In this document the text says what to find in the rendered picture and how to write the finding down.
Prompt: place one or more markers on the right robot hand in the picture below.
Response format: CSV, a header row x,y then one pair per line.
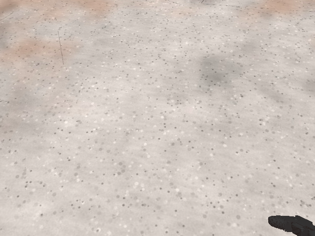
x,y
295,224

